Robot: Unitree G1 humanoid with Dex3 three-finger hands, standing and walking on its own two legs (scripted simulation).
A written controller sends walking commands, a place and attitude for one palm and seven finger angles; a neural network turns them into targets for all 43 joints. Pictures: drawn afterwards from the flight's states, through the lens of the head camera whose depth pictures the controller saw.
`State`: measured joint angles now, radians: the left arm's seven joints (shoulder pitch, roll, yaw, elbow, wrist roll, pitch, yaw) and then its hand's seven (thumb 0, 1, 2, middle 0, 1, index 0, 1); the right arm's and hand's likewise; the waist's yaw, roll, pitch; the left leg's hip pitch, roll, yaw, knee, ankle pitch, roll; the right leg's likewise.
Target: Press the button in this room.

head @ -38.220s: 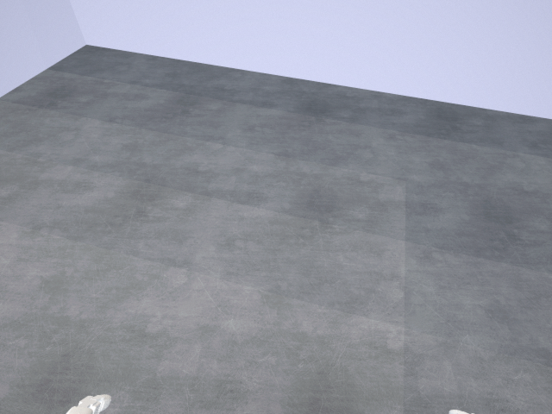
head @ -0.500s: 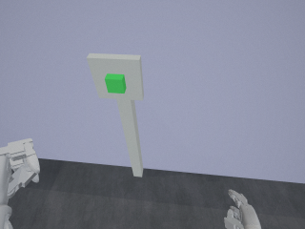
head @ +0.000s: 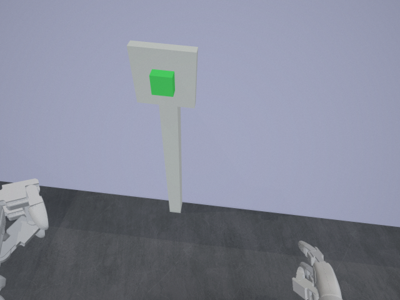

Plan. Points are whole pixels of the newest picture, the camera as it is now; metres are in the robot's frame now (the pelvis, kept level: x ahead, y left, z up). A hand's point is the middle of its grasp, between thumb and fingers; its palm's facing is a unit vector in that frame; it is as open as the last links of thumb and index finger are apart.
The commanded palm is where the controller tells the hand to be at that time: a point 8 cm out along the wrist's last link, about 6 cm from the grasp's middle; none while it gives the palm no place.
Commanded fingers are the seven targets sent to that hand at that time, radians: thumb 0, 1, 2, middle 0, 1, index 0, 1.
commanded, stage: step back with the hand held close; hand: left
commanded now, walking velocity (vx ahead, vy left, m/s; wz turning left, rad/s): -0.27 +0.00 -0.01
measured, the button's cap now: (163, 82) +0.62 +0.15 +0.09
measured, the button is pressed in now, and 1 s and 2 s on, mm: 0 0 0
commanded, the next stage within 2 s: stop stepping back and stand still in 0.60 s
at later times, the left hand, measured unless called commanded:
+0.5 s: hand (26, 278) +0.12 +0.22 +0.17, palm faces +0.24 -0.84 -0.49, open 3.1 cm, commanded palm +0.05 +0.27 +0.19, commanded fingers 0.00 0.90 0.90 -1.30 -1.50 -1.30 -1.50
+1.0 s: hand out of the picture -0.02 +0.23 +0.19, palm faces +0.34 -0.80 -0.49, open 3.1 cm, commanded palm -0.06 +0.28 +0.19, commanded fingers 0.00 0.90 0.90 -1.30 -1.50 -1.30 -1.50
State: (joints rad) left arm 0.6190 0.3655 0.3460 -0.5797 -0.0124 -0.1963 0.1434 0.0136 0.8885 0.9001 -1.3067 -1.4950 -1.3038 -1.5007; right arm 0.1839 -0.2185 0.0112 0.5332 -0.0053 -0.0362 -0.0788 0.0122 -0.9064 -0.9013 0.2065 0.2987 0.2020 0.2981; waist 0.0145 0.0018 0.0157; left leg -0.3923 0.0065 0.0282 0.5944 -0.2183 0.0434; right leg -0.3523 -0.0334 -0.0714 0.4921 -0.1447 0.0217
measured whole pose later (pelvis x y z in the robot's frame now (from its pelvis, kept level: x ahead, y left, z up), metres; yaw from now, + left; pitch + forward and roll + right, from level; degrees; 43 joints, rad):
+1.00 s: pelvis -0.19 +0.00 +0.01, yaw +0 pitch +1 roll -1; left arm 0.70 0.47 0.40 -0.69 -0.04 -0.20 0.15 0.01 0.89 0.90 -1.31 -1.49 -1.31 -1.50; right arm 0.23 -0.14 0.05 0.58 -0.02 -0.11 -0.05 0.01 -0.90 -0.90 0.21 0.30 0.20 0.30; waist -0.01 -0.04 -0.05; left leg -0.40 0.00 0.00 0.52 -0.21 0.00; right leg -0.21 0.02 -0.05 0.47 -0.35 -0.03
